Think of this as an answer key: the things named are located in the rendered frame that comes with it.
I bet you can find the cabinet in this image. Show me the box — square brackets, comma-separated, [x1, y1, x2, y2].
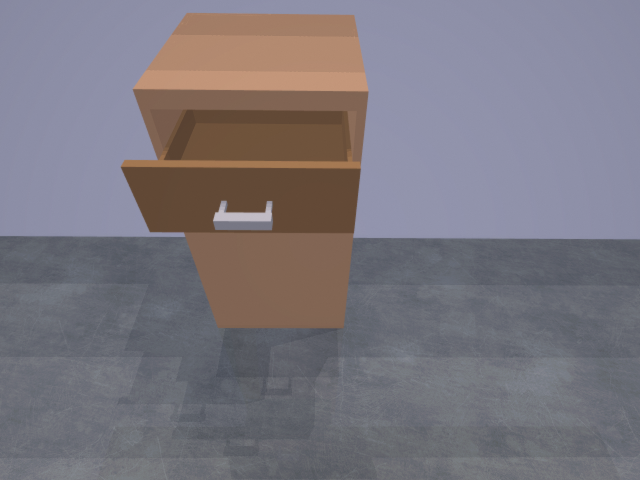
[133, 13, 369, 328]

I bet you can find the handle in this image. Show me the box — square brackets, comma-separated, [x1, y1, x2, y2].
[213, 201, 273, 230]

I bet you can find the drawer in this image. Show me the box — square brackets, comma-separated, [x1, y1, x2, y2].
[121, 110, 361, 233]

